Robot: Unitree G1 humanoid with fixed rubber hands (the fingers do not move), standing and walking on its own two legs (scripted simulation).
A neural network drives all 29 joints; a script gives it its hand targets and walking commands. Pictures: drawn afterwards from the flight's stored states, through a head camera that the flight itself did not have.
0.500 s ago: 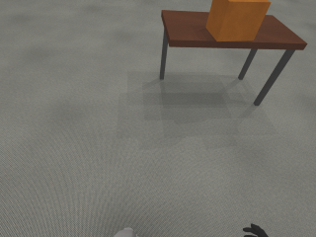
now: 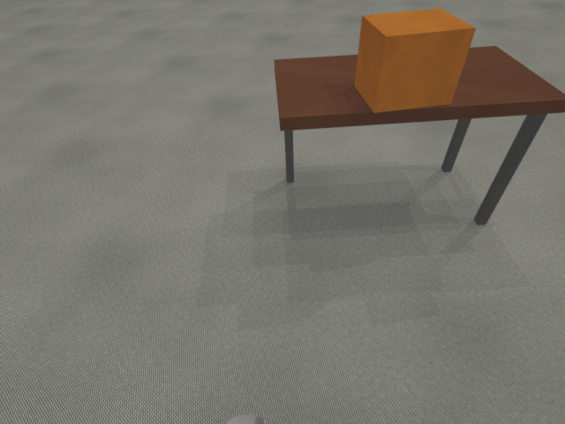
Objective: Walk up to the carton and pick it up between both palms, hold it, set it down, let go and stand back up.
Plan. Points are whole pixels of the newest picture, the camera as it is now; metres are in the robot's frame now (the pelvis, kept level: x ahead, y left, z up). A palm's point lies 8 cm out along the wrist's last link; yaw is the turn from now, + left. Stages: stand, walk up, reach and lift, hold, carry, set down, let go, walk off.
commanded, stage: walk up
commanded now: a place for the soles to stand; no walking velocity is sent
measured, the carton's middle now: (407, 60) +1.19 -0.38 +0.03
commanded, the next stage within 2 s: none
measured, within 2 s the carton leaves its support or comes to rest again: neither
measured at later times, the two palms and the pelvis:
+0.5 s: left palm (224, 335) +0.31 +0.14 -0.09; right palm (557, 387) +0.21 -0.38 -0.08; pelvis +0.19 -0.11 +0.01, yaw -1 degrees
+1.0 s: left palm (282, 303) +0.39 +0.04 -0.13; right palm (536, 242) +0.48 -0.48 -0.06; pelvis +0.37 -0.23 +0.01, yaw +3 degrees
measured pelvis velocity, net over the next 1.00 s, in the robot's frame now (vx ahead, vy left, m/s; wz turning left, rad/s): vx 0.37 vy -0.23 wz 0.05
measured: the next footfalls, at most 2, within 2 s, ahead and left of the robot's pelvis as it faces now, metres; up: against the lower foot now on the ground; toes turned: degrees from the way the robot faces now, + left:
left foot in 0.16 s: +0.21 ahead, +0.07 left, +0.00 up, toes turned +7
right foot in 0.54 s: +0.35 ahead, -0.31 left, +0.00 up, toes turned -8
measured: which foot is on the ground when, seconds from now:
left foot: up 0.00-0.14, down 0.16-0.56, up 0.58-0.82, down 0.84-1.00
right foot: down 0.00-0.16, up 0.18-0.52, down 0.54-0.86, up 0.88-1.00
